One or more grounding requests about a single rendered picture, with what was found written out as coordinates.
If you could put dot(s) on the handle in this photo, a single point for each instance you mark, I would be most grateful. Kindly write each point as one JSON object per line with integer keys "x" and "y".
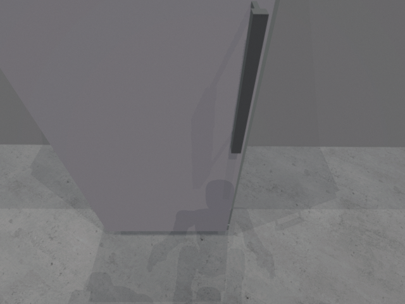
{"x": 254, "y": 43}

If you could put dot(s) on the fridge door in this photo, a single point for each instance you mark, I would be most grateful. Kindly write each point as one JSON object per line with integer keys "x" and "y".
{"x": 138, "y": 99}

